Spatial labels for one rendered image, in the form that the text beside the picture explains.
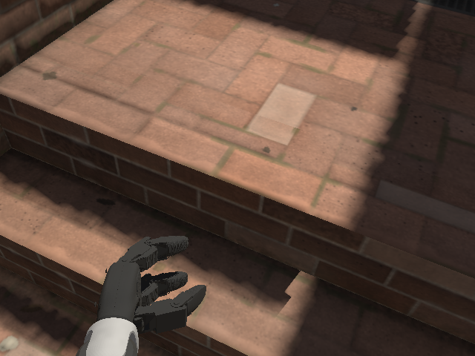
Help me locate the stairs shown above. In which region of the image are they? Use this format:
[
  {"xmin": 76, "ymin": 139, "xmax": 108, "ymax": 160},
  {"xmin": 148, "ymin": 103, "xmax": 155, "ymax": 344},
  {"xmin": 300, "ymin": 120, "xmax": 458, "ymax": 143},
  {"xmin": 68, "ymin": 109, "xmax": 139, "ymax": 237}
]
[{"xmin": 0, "ymin": 94, "xmax": 475, "ymax": 356}]

